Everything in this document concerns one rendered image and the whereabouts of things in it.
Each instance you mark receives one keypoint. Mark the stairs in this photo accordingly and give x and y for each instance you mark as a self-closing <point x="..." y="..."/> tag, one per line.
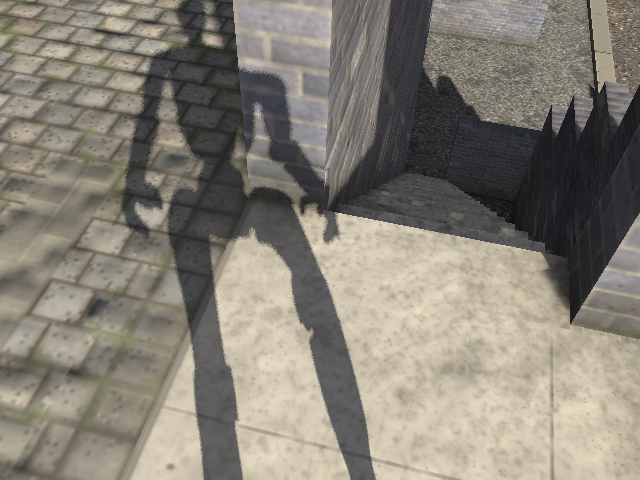
<point x="436" y="205"/>

